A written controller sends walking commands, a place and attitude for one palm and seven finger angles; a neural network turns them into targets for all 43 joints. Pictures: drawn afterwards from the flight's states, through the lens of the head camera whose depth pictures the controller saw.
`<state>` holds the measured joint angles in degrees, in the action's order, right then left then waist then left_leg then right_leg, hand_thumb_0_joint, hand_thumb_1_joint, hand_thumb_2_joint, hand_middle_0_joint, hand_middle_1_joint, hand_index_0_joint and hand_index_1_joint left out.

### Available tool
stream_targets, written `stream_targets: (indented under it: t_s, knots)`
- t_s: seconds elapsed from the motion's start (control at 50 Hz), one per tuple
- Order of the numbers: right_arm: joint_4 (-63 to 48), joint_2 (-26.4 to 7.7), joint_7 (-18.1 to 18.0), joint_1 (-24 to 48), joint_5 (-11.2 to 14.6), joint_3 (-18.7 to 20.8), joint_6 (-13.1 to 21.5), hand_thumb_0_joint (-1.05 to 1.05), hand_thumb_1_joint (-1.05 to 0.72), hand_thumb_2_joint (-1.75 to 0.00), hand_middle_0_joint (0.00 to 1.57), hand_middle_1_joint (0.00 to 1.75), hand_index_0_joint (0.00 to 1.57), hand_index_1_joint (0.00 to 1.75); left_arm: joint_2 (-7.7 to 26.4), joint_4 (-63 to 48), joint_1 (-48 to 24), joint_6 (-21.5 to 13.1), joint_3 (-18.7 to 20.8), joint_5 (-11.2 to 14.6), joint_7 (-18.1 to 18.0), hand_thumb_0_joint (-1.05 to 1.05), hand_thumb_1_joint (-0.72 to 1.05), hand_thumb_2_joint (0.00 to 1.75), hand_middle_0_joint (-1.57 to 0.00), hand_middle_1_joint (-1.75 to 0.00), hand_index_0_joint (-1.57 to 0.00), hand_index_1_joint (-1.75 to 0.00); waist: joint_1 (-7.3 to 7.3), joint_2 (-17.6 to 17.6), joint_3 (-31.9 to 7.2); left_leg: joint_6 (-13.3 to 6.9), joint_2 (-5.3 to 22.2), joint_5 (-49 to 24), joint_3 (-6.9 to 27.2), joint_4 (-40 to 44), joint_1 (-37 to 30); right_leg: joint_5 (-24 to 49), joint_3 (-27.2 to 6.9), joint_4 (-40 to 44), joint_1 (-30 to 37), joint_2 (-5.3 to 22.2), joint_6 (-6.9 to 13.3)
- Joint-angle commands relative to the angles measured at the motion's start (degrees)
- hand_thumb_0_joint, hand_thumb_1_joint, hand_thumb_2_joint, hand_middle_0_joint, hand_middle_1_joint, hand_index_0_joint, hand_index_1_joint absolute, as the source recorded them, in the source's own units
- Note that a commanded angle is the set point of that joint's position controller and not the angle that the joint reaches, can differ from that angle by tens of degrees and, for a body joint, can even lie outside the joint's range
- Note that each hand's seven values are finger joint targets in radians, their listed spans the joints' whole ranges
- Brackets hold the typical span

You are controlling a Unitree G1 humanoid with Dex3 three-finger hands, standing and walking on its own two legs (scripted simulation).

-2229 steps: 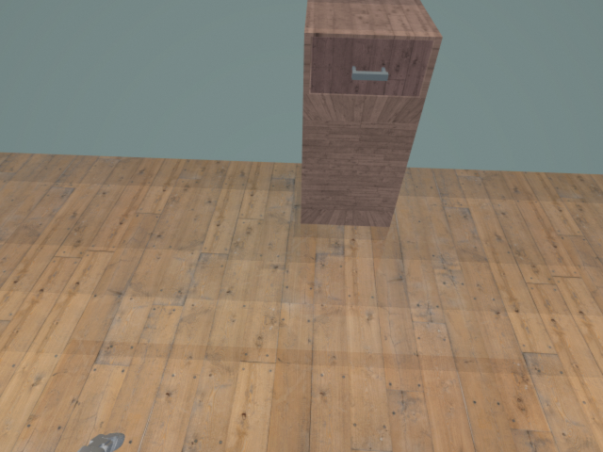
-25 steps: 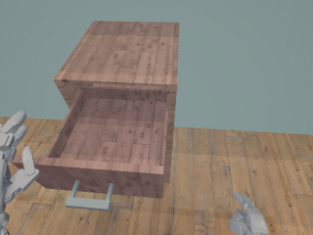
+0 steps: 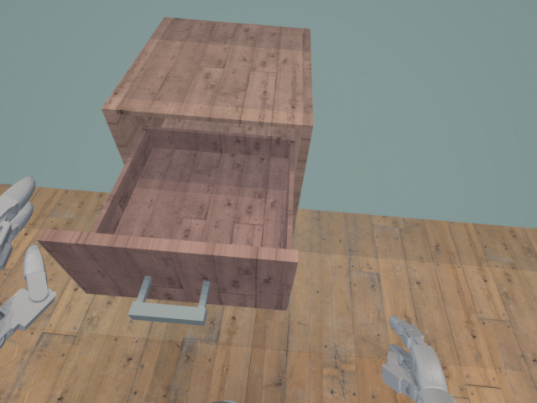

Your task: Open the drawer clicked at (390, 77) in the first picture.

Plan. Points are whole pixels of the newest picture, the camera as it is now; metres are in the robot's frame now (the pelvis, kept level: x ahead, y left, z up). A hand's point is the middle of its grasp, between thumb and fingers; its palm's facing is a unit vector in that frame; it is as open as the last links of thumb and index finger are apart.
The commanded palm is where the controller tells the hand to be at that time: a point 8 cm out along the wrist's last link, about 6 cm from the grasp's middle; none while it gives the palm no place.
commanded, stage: step back with the hand held close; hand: left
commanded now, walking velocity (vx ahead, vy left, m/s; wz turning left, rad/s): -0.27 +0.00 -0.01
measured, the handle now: (172, 299) +0.27 +0.17 -0.02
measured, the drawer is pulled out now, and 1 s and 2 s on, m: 0.30 0.30 0.30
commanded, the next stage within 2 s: stop stepping back and stand still in 0.56 s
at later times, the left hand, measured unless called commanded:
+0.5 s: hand (35, 351) +0.14 +0.22 +0.17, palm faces +0.26 -0.85 -0.45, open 7.4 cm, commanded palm +0.06 +0.27 +0.19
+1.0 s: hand out of the picture +0.01 +0.18 +0.17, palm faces +0.28 -0.83 -0.48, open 7.4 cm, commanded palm -0.07 +0.25 +0.19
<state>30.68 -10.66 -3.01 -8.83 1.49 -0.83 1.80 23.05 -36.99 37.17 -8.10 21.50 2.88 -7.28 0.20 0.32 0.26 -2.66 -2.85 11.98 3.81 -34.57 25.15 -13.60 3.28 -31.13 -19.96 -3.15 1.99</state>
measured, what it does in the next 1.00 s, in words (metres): walks backwards: right foot, then left foot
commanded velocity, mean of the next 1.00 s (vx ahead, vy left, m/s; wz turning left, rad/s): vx -0.17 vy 0.01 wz -0.02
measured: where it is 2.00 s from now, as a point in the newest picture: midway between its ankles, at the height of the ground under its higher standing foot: outside the picture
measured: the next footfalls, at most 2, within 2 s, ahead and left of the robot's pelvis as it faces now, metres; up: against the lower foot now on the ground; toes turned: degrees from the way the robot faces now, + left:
right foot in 0.54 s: -0.17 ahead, -0.12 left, +0.00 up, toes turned +8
left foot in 0.82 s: -0.10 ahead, +0.06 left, +0.00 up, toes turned +2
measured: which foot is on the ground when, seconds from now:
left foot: down 0.00-0.60, up 0.62-0.80, down 0.82-1.00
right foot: down 0.00-0.18, up 0.20-0.52, down 0.54-1.00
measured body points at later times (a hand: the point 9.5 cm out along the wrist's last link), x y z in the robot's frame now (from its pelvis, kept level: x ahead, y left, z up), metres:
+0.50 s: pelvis -0.08 -0.01 +0.00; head -0.02 +0.03 +0.44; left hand +0.12 +0.26 +0.20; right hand +0.12 -0.21 -0.07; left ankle +0.07 +0.09 -0.73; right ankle -0.18 -0.13 -0.71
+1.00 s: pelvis -0.19 -0.04 +0.00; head -0.15 -0.02 +0.45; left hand -0.01 +0.23 +0.20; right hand +0.00 -0.25 -0.07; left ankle -0.14 +0.05 -0.73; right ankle -0.20 -0.13 -0.73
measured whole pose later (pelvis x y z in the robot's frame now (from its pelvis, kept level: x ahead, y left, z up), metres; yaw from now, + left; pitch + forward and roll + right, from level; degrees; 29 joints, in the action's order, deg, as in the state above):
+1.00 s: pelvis -0.19 -0.04 +0.00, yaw +1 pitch +1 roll +1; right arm 31.6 -9.9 -1.2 -9.0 0.9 -1.3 6.5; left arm 25.0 -42.2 37.7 -8.3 20.9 2.7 -8.6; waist -1.7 -3.4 3.9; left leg -3.1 -3.0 12.2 -3.0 -32.4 20.8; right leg -21.8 1.8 -37.2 -17.5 -0.1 0.4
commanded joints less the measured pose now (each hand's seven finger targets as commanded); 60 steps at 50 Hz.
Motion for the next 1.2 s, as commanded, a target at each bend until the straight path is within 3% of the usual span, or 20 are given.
stream_targets:
  t_s: [0.0, 0.06, 0.1, 0.14, 0.2, 0.28, 0.44, 0.5, 0.56, 0.58, 0.6, 0.64, 0.7, 0.76, 0.8, 0.82, 0.86, 1.02, 1.08, 1.18]
  knots:
    - [-7.4, -9.0, -0.9, 3.8, -0.3, 4.2, 3.3, 0.0, -0.9, -0.9, 0.2, 0.3, 0.2, 0.3, 9.5, -13.2, -1.3, -4.8, 7.5, 0.2, -1.8, 0.0, 0.9, 0.9, -0.2, -0.3, -0.2, -0.3, -1.24, -2.1, -5.3, 0.6, 4.2, 13.3, 4.6, -0.7, 1.0, -9.7, -13.5, 12.8, 0.5, 12.6, 2.8]
    - [-5.8, -8.2, -0.9, 3.0, -0.6, 3.7, 3.2, 0.0, -0.9, -0.9, 0.2, 0.3, 0.2, 0.3, 8.6, -13.9, -1.9, -5.3, 5.6, 0.4, -2.4, 0.0, 0.9, 0.9, -0.2, -0.3, -0.2, -0.3, -1.72, -2.8, -5.7, 2.0, 2.3, 8.7, 1.4, -9.2, -8.5, -7.6, -12.5, 14.2, -8.6, 17.5, 5.3]
    - [-5.9, -8.5, -1.1, 4.0, -0.8, 3.7, 2.9, 0.0, -0.9, -0.9, 0.2, 0.3, 0.2, 0.3, 10.4, -14.9, -1.8, -5.1, 7.4, 0.3, -2.7, 0.0, 0.9, 0.9, -0.2, -0.3, -0.2, -0.3, -1.52, 1.7, -5.5, 1.4, 4.6, 4.8, 3.7, -0.5, -7.6, -3.1, -8.2, 9.5, -6.7, 13.3, 3.4]
    - [-7.1, -8.8, -1.3, 4.6, -0.9, 3.3, 3.3, 0.0, -0.9, -0.9, 0.2, 0.3, 0.2, 0.3, 10.7, -17.0, -0.3, -5.6, 8.3, 0.1, -2.5, 0.0, 0.9, 0.9, -0.2, -0.3, -0.2, -0.3, -0.63, 12.6, -6.6, -1.3, 13.7, -0.3, 14.2, 15.2, 1.4, -3.6, -1.8, -4.9, 3.2, 3.4, -1.1]
    - [-7.2, -8.4, -0.9, 3.2, -2.1, 4.0, 5.0, 0.0, -0.9, -0.9, 0.2, 0.3, 0.2, 0.3, 11.1, -17.4, -2.3, -6.5, 9.6, -1.0, -2.2, 0.0, 0.9, 0.9, -0.2, -0.3, -0.2, -0.3, -0.86, 17.8, -6.9, -6.0, 20.9, 13.5, 21.8, 24.7, 10.8, -16.4, -5.2, -27.8, 7.3, 0.0, -1.8]
    - [-4.0, -8.0, 0.2, 2.2, -1.8, 4.4, 6.4, 0.0, -0.9, -0.9, 0.2, 0.3, 0.2, 0.3, 8.1, -15.1, 0.4, -5.7, 7.5, 0.2, -1.8, 0.0, 0.9, 0.9, -0.2, -0.3, -0.2, -0.3, 0.12, 5.3, -10.9, -5.7, 17.6, -9.1, 13.2, 14.7, -8.8, -16.5, -4.4, -22.6, -4.0, 0.9, -2.7]
    - [-3.1, -8.5, 1.2, 4.0, -2.0, 2.6, 7.9, 0.0, -0.9, -0.9, 0.2, 0.3, 0.2, 0.3, 9.9, -16.4, -0.1, -6.6, 8.7, 2.0, 0.5, 0.0, 0.9, 0.9, -0.2, -0.3, -0.2, -0.3, 0.08, 12.8, -13.2, -3.1, 14.2, -3.4, 10.2, 17.4, -11.3, -15.3, -1.1, -3.2, 2.7, -1.5, -2.2]
    - [-3.8, -8.5, 1.6, 4.9, -1.8, 2.6, 7.5, 0.0, -0.9, -0.9, 0.2, 0.3, 0.2, 0.3, 13.5, -17.7, 2.9, -8.1, 12.9, 2.8, 1.5, 0.0, 0.9, 0.9, -0.2, -0.3, -0.2, -0.3, 0.95, 13.1, -16.1, -0.9, 11.8, -4.7, 6.5, 12.8, -9.9, -2.9, 0.4, 10.3, 10.7, -0.8, -0.9]
    - [-4.4, -7.5, 1.2, 4.7, 0.2, 3.1, 6.5, 0.0, -0.9, -0.9, 0.2, 0.3, 0.2, 0.3, 13.4, -18.3, 2.4, -10.0, 12.3, 3.2, 2.5, 0.0, 0.9, 0.9, -0.2, -0.3, -0.2, -0.3, -0.01, -3.5, -15.7, 3.7, 2.2, 6.7, -3.6, -9.7, -14.5, 9.8, -5.1, 17.8, 1.8, 11.9, 3.2]
    - [-5.2, -8.5, 0.8, 5.1, 1.3, 4.5, 6.5, 0.0, -0.9, -0.9, 0.2, 0.3, 0.2, 0.3, 12.9, -16.1, 3.9, -9.7, 11.5, 3.1, 2.4, 0.0, 0.9, 0.9, -0.2, -0.3, -0.2, -0.3, 0.06, -14.5, -12.7, 4.9, -2.5, 11.3, -4.2, -26.1, -9.6, 11.0, -14.1, 18.0, -3.9, 20.6, 6.9]
    - [-5.9, -8.8, 0.5, 8.7, 1.6, 4.8, 6.2, 0.0, -0.9, -0.9, 0.2, 0.3, 0.2, 0.3, 14.0, -14.1, 3.0, -9.2, 13.4, 2.8, 1.5, 0.0, 0.9, 0.9, -0.2, -0.3, -0.2, -0.3, 1.39, -15.1, -9.6, 4.3, -3.3, 20.5, -1.5, -40.8, 0.9, 22.6, -17.3, 16.1, -4.6, 23.6, 8.4]
    - [-4.8, -3.3, -0.8, 9.3, -0.1, 2.3, 4.0, 0.0, -0.9, -0.9, 0.2, 0.3, 0.2, 0.3, 9.4, -6.7, 6.0, -6.9, 11.0, 1.1, 1.0, 0.0, 0.9, 0.9, -0.2, -0.3, -0.2, -0.3, -0.57, -7.0, -5.6, 4.6, -0.5, 21.9, -1.6, -39.8, 12.1, 45.9, -8.2, 8.1, 7.6, 20.3, 8.1]
    - [-5.8, -4.7, -1.8, 9.0, -0.1, 0.4, 2.5, 0.0, -0.9, -0.9, 0.2, 0.3, 0.2, 0.3, 8.4, -3.3, -0.9, -6.1, 7.7, -0.4, -0.4, 0.0, 0.9, 0.9, -0.2, -0.3, -0.2, -0.3, -3.26, -4.1, -0.9, 3.0, 0.3, 16.1, -5.5, -13.8, 3.2, 52.4, -2.9, 1.1, 8.5, 14.1, 3.7]
    - [-6.2, -7.7, -1.5, 4.3, 0.2, 2.0, 3.3, 0.0, -0.9, -0.9, 0.2, 0.3, 0.2, 0.3, 6.1, -6.3, -0.6, -5.3, 4.7, -0.1, -1.8, 0.0, 0.9, 0.9, -0.2, -0.3, -0.2, -0.3, -3.26, -1.7, -5.0, 1.3, 3.9, -8.5, -3.8, 15.2, -11.5, 27.7, -3.8, -5.2, 10.3, 10.0, 0.7]
    - [-6.8, -9.4, -0.7, 2.1, 0.5, 4.3, 4.7, 0.0, -0.9, -0.9, 0.2, 0.3, 0.2, 0.3, 8.6, -13.6, -2.4, -5.3, 5.0, -0.5, -3.3, 0.0, 0.9, 0.9, -0.2, -0.3, -0.2, -0.3, -1.37, 6.2, -7.0, -3.3, 17.6, -32.2, 8.3, 11.1, -25.1, -7.2, -3.9, -9.6, -3.8, 6.7, -1.5]
    - [-7.0, -9.3, 0.3, 0.9, 0.5, 4.0, 5.3, 0.0, -0.9, -0.9, 0.2, 0.3, 0.2, 0.3, 7.3, -15.8, -3.1, -5.6, 3.7, -0.8, -3.2, 0.0, 0.9, 0.9, -0.2, -0.3, -0.2, -0.3, -0.98, 8.3, -7.7, -5.5, 18.9, -34.2, 9.6, 9.3, -24.3, -15.5, -4.4, -11.5, -5.7, 5.6, -2.3]
    - [-6.9, -7.4, 0.6, 1.6, -1.4, 2.8, 6.9, 0.0, -0.9, -0.9, 0.2, 0.3, 0.2, 0.3, 11.3, -21.8, -1.3, -5.2, 6.8, -1.1, -2.8, 0.0, 0.9, 0.9, -0.2, -0.3, -0.2, -0.3, -1.09, 16.1, -8.6, -3.2, 16.7, -31.6, 14.0, 12.5, -20.7, -15.5, -2.7, -10.9, -4.4, 4.6, -2.5]
    - [-6.3, -7.9, 1.0, 3.5, 0.3, 3.1, 4.3, 0.0, -0.9, -0.9, 0.2, 0.3, 0.2, 0.3, 9.8, -9.4, 7.9, -4.8, 11.3, 0.7, -2.6, 0.0, 0.9, 0.9, -0.2, -0.3, -0.2, -0.3, -0.92, 3.2, -5.7, -0.3, 7.8, 24.4, 1.7, 11.5, 7.2, -11.8, -1.0, 6.8, 18.3, 5.1, 0.0]
    - [-6.1, -9.0, 0.9, 2.3, 0.7, 4.9, 1.9, 0.0, -0.9, -0.9, 0.2, 0.3, 0.2, 0.3, 6.1, -2.9, 2.9, -3.9, 6.5, 1.0, -1.0, 0.0, 0.9, 0.9, -0.2, -0.3, -0.2, -0.3, -2.13, -13.0, 2.2, 2.1, 1.1, 13.9, -3.5, -28.6, 6.9, -29.4, -30.0, 23.8, -4.4, 23.7, 10.2]
    - [-4.3, -7.6, 0.1, 3.2, -0.6, 3.4, 3.2, 0.0, -0.9, -0.9, 0.2, 0.3, 0.2, 0.3, 5.6, 1.3, -4.3, -5.0, 2.3, -1.5, -1.1, 0.0, 0.9, 0.9, -0.2, -0.3, -0.2, -0.3, -2.57, -9.8, -0.3, 0.9, 4.6, 8.9, -4.6, -14.7, -0.6, -18.7, -11.7, 19.7, -3.6, 17.5, 5.3]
